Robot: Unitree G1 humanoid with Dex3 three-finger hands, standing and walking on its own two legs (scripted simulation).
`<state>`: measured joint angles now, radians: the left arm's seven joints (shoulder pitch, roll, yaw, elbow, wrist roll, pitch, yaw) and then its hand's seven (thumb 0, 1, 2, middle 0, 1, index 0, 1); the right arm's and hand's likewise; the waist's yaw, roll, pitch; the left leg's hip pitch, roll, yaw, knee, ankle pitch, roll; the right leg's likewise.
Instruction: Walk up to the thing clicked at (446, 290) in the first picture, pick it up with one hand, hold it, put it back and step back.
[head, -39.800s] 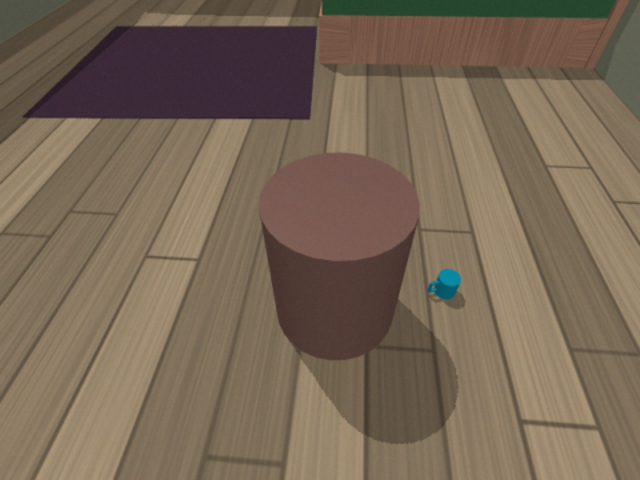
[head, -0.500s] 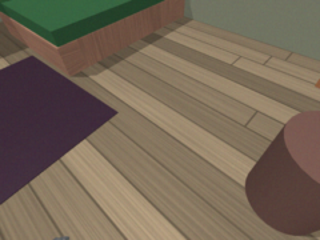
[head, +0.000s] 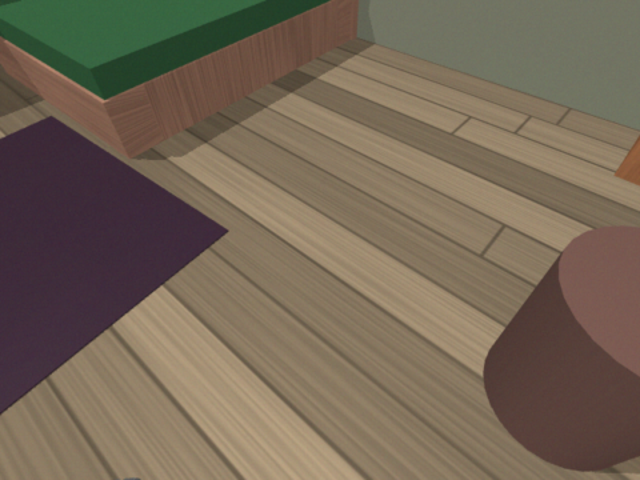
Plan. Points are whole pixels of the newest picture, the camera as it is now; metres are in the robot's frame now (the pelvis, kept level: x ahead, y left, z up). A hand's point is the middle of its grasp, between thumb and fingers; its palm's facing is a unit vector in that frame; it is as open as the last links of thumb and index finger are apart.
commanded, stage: stand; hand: left
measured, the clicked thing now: (573, 286) +0.87 -0.93 -0.74
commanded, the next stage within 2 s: none
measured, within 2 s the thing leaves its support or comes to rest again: neither
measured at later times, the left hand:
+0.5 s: hand out of the picture +0.07 +0.26 -0.15, palm faces -0.01 -0.94 -0.34, open 7.3 cm
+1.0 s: hand out of the picture +0.05 +0.26 -0.16, palm faces -0.02 -0.94 -0.34, open 7.3 cm
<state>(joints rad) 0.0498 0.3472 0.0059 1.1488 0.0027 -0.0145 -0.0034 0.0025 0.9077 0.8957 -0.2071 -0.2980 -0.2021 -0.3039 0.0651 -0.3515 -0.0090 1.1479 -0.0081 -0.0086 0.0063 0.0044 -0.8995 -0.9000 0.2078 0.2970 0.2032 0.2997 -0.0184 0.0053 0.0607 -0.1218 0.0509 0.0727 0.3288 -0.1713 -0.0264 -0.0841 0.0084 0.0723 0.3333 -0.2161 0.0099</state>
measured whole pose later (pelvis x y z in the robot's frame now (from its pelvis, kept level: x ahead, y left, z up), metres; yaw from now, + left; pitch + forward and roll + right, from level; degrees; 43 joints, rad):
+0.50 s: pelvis -0.01 +0.00 +0.00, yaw +1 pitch -2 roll +0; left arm 0.10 0.35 0.00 1.13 0.01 -0.01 0.00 0.00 0.91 0.90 -0.21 -0.30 -0.20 -0.30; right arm 0.07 -0.35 -0.01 1.15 -0.01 0.00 0.01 0.00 -0.90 -0.90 0.21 0.30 0.20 0.30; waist -0.01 0.00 0.05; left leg -0.12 0.04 0.06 0.31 -0.15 -0.02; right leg -0.08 0.00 0.06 0.31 -0.19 0.02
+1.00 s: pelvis -0.01 +0.01 +0.00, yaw +1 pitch -2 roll +0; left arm 0.12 0.35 -0.01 1.13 0.01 -0.01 0.00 0.00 0.91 0.90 -0.21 -0.30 -0.20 -0.30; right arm 0.10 -0.35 -0.01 1.16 -0.01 0.00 0.01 0.00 -0.90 -0.90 0.21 0.30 0.20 0.30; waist -0.01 0.00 0.05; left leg -0.13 0.03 0.05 0.32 -0.14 -0.01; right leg -0.08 -0.01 0.05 0.31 -0.20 0.02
